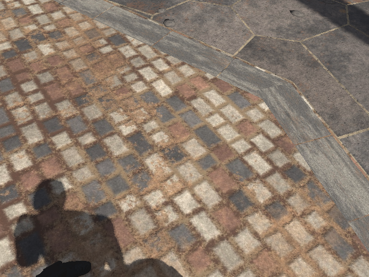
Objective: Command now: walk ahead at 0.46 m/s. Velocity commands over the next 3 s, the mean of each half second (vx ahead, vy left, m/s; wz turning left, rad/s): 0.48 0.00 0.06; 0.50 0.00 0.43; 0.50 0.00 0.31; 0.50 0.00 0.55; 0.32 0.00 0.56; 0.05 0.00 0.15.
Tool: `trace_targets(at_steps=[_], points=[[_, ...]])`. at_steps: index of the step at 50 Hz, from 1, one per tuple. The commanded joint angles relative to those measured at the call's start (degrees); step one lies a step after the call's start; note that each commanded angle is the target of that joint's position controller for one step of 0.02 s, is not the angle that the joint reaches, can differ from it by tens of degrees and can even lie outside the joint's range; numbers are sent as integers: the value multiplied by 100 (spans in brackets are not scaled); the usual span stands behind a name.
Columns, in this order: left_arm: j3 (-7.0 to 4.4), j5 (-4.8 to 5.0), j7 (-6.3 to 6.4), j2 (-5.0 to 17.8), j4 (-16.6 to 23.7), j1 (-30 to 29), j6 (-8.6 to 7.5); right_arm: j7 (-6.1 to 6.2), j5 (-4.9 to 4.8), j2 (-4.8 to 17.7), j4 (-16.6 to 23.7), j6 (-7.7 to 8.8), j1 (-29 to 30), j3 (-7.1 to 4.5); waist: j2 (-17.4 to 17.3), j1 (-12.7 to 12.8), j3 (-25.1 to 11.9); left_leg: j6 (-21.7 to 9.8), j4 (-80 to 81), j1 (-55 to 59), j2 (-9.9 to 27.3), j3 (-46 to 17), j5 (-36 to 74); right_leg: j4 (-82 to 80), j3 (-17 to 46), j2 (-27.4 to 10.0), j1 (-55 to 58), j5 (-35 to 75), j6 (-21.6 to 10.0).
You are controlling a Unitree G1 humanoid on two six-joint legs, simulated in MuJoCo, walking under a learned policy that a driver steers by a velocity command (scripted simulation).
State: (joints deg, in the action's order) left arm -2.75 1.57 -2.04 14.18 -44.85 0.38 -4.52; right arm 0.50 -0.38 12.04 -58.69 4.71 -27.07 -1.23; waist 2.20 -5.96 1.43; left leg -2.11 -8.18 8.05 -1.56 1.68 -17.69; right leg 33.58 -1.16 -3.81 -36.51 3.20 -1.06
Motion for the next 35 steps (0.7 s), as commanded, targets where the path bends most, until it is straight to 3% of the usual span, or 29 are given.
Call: trace_targets(at_steps=[1,3,4,5,6,7,8,9,10,11,12,14,17,22,27,29,30,31,32,33,34,35], points=[[-22,20,-110,340,648,-1001,-156,45,-51,1039,116,-15,-259,-233,-731,129,768,-736,47,-281,1610,-550,2560,-385,-75,133,-152,-120,-190],[-113,2,-119,574,592,-639,-175,56,-33,1189,179,-55,-108,-295,-887,457,357,-623,-584,2,1671,-471,4343,-436,-205,373,552,-489,-388],[-210,0,-87,763,446,-65,-166,58,-8,1261,213,-99,-24,-325,-1013,791,-91,-556,-1300,40,1609,-382,5484,-400,-344,577,1333,-638,-529],[-342,14,-29,995,134,969,-139,60,21,1219,267,-147,73,-307,-994,1306,-727,-398,-2471,-374,1370,-207,5862,-455,-376,642,2716,-501,-718],[-438,-73,52,1359,-114,2092,-100,63,104,1026,423,-145,55,-222,-452,1649,-1593,-257,-4270,-1861,1093,-125,4085,-194,886,-449,4736,-720,-1086],[-474,-124,-1,1669,-298,2418,-103,-34,58,38,444,-13,-836,42,1256,1073,-2629,76,-6341,-4030,-136,-407,-967,-964,3989,-1925,6592,-2266,-2118],[-325,-91,4,1064,-333,2317,-98,-71,-131,716,417,159,-311,-112,793,1342,-2297,-42,-7009,-4651,21,-1100,-1398,-1703,4518,-1777,6195,-2945,-1910],[-251,-75,27,870,-274,1730,-113,-78,-283,1061,698,251,401,-223,632,1211,-1174,-127,-7072,-5065,335,-879,-945,-1842,3521,-1577,5257,-2604,-1592],[-207,-94,24,753,-196,1247,-141,-34,-259,1055,779,292,741,-220,17,1008,-706,-144,-6787,-4817,644,-753,-373,-2013,2782,-1373,4271,-1865,-1440],[-166,-150,-1,610,-171,969,-172,7,-164,1007,781,265,854,-267,-169,799,-390,-107,-6446,-4538,827,-676,-55,-2151,2197,-1141,3504,-1206,-1344],[-132,-217,-15,505,-198,853,-203,15,-112,891,758,189,678,-280,-16,568,-356,-96,-6247,-4139,990,-730,138,-2313,1807,-958,3046,-943,-1288],[-129,-170,-33,499,-316,890,-242,25,-86,641,756,48,531,-260,90,407,-236,-19,-5889,-3901,1081,-661,173,-2596,1425,-843,2561,-781,-1356],[-174,-166,58,743,-493,1147,-264,47,-10,680,1034,-37,1138,-272,43,449,125,181,-5088,-4410,1188,-563,775,-2868,1065,-815,2317,-596,-1419],[-196,-158,185,949,-652,1510,-224,-83,-42,558,1313,26,2112,-185,-28,804,225,156,-3229,-4323,932,-259,2466,-2919,147,-595,2608,-238,-1061],[-216,-109,204,1011,-905,1982,-94,-256,-112,608,1752,24,2876,-143,-84,1059,384,-68,-2561,-4811,731,-281,2170,-2603,-133,-1020,3899,-61,-922],[-244,-99,226,1086,-900,1943,1,-352,-103,683,1897,30,2917,-161,-8,980,328,-217,-2471,-4790,608,-142,1617,-2221,-245,-1158,4325,640,-803],[-265,-98,245,1167,-854,1841,44,-383,-95,772,1929,25,2772,-201,85,854,186,-311,-2469,-4481,455,24,1310,-1868,-346,-1167,4414,1571,-729],[-285,-105,273,1249,-802,1746,94,-392,-83,923,1901,9,2414,-283,196,635,-108,-416,-2493,-3925,236,227,1051,-1262,-470,-1127,4449,2668,-641],[-275,-122,312,1239,-739,1642,162,-380,-86,1138,1722,-9,1605,-429,155,193,-564,-565,-2315,-2869,-39,394,1140,-158,-704,-949,4213,3351,-485],[-211,-184,368,1133,-600,1695,169,-306,-92,1576,1503,-41,589,-632,-188,-200,-1154,-851,-2309,-1171,268,-330,1316,1422,-820,-716,3084,2530,-261],[50,-291,263,387,-352,2269,2,-268,-97,2236,1479,-62,194,-793,-1609,150,-1886,-1914,-1967,1138,1728,-3374,308,3721,-703,349,405,-1234,149],[21,-202,177,651,-388,1992,-246,-264,-85,1771,1559,-43,99,-638,-1293,1,-2402,-2077,-1024,1688,2124,-4952,-11,4448,476,670,-500,-3526,68]])
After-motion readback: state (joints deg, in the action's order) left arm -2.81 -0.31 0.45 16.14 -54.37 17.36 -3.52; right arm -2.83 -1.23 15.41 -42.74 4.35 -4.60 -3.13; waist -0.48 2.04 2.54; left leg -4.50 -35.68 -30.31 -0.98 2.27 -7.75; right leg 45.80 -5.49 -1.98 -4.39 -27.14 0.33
